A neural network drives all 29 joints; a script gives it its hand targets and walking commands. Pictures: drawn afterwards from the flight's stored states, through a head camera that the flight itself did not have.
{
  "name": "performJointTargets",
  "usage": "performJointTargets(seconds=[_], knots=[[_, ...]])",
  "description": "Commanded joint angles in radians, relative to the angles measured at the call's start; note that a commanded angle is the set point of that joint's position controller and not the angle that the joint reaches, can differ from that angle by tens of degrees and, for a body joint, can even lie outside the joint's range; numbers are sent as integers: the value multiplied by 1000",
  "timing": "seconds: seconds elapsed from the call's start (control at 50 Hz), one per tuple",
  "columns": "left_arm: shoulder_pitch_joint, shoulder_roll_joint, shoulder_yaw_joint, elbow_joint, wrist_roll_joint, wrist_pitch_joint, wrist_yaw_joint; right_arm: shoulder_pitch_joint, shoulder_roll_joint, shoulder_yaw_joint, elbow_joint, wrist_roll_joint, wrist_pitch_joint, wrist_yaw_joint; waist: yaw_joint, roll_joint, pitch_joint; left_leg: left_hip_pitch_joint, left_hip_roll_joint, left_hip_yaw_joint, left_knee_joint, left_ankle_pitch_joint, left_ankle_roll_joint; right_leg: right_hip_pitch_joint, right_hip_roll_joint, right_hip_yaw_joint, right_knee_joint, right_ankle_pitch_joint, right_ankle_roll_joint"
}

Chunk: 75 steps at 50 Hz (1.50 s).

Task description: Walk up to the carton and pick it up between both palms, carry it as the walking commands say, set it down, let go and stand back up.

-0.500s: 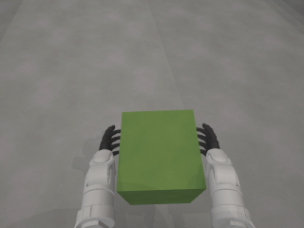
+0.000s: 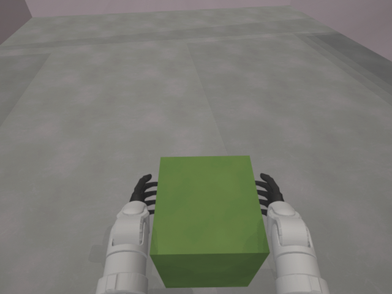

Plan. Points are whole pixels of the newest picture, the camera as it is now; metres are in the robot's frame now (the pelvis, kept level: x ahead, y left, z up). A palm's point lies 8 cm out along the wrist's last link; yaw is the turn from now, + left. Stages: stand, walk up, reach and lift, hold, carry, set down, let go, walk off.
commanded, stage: reach and lift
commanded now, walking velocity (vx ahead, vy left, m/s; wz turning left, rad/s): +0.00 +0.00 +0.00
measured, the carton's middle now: (205, 224) +0.30 +0.01 -0.03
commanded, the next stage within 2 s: hold in 1.08 s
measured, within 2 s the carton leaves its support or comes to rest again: neither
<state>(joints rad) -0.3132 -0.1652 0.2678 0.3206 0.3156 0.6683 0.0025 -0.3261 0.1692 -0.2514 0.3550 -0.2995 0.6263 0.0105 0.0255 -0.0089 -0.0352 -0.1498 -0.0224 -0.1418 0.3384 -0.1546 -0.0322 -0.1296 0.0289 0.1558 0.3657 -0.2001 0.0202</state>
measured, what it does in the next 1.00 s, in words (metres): stands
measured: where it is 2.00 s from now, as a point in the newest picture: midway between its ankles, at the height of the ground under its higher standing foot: outside the picture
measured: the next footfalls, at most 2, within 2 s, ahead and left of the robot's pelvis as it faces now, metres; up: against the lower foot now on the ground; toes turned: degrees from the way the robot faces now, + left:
none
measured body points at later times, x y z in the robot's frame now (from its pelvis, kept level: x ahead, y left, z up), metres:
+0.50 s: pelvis -0.01 +0.00 +0.00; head -0.05 +0.00 +0.45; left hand +0.30 +0.15 +0.04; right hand +0.31 -0.14 +0.05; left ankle +0.02 +0.14 -0.75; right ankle +0.00 -0.13 -0.75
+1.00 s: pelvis +0.00 +0.00 +0.00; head -0.04 +0.00 +0.45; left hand +0.30 +0.15 +0.04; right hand +0.30 -0.15 +0.05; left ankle +0.02 +0.14 -0.75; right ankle +0.00 -0.13 -0.75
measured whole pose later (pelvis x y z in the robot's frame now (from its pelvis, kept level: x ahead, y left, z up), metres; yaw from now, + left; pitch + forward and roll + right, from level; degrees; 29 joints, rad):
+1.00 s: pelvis +0.00 +0.00 +0.00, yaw +0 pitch -6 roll +0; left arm -0.27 -0.16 0.19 0.24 0.29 0.79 0.01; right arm -0.27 0.15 -0.20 0.24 -0.28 0.76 0.01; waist 0.00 -0.01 -0.01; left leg -0.05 -0.02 -0.13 0.31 -0.15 -0.02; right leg -0.02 0.02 0.15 0.33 -0.19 0.02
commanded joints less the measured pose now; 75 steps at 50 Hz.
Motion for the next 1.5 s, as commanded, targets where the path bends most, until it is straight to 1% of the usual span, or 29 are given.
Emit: performJointTargets(seconds=[0.0,0.12,0.22,0.32,0.36,0.66,0.88,1.12,1.32,1.48], knots=[[-501,-933,-553,-35,-255,-10,-255,-452,968,543,-2,238,15,247,3,6,-230,169,-83,93,-34,172,3,52,78,-90,-70,167,7],[-532,-910,-532,-43,-261,39,-257,-477,950,525,-6,242,63,244,5,4,-149,172,-82,103,-53,74,8,46,72,-91,-99,64,3],[-568,-906,-516,-25,-264,53,-264,-504,940,500,4,236,79,244,-6,3,-127,164,-82,109,-52,30,10,40,68,-92,-103,21,0],[-586,-916,-526,-25,-274,53,-265,-508,937,491,0,235,85,243,-27,5,-145,160,-82,107,-48,35,9,56,68,-94,-93,40,1],[-583,-922,-531,-30,-276,53,-264,-506,936,495,-7,239,88,244,-30,6,-154,159,-82,105,-48,42,9,63,69,-96,-89,53,1],[-474,-952,-563,-81,-287,66,-238,-439,901,537,-93,268,104,253,-31,13,-181,191,-78,90,-55,150,3,87,79,-94,-84,156,4],[-428,-941,-587,-127,-301,72,-235,-388,898,557,-134,278,109,248,-31,7,-184,197,-82,89,-55,190,5,97,81,-91,-86,200,11],[-434,-929,-591,-132,-303,73,-248,-388,915,564,-134,281,111,243,-27,-4,-173,180,-88,96,-50,145,15,83,78,-90,-87,168,13],[-468,-934,-578,-103,-296,72,-257,-424,926,550,-104,276,109,247,-28,-2,-164,163,-87,100,-45,86,17,58,74,-90,-85,104,8],[-486,-946,-567,-80,-289,71,-258,-447,926,536,-85,271,106,252,-31,5,-163,160,-84,99,-46,65,13,47,75,-92,-81,76,1]])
